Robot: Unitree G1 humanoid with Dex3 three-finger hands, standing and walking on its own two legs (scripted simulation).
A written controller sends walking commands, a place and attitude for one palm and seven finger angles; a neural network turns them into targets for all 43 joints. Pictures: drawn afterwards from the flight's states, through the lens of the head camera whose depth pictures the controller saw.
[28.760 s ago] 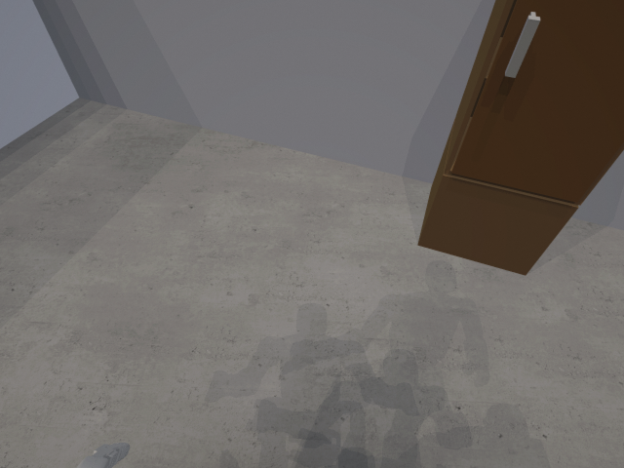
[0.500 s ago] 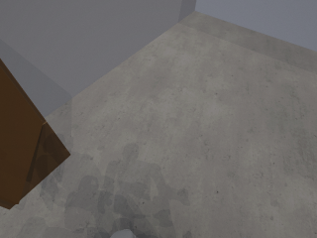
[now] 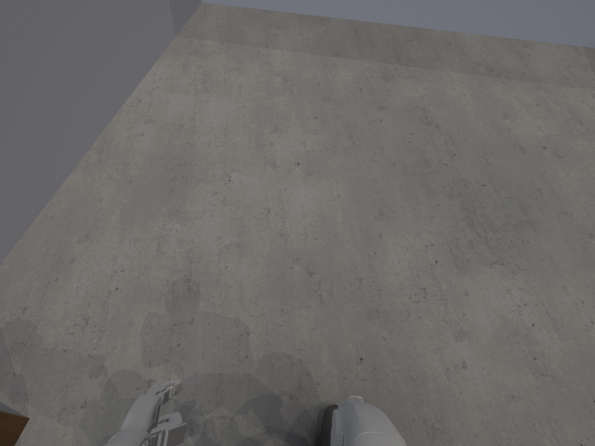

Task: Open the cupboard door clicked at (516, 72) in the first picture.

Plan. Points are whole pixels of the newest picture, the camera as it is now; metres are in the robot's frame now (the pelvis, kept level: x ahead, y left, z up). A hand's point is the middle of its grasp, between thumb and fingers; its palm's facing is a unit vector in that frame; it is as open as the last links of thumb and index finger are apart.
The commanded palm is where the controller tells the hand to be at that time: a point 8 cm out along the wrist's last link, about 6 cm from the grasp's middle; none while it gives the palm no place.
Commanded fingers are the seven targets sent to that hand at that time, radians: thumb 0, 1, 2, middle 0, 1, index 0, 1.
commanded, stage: walk to a spot facing it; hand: left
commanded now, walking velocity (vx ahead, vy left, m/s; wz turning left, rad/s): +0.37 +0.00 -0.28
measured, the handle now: out of the picture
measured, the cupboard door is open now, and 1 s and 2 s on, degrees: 43 43 43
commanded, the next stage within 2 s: turn to face it in 0.88 s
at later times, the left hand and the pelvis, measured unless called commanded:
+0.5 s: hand (220, 396) +0.21 +0.12 -0.16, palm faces +0.02 -0.98 -0.20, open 7.3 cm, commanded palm none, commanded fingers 0.00 0.90 0.90 -0.20 -0.30 -0.20 -0.30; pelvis +0.25 -0.05 +0.01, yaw -5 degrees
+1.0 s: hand (239, 185) +0.63 +0.12 -0.15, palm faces -0.18 -0.96 -0.22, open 7.3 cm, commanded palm none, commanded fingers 0.00 0.90 0.90 -0.20 -0.30 -0.20 -0.30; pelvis +0.51 -0.06 +0.01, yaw -10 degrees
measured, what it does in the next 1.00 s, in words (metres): walks ahead: right foot, then left foot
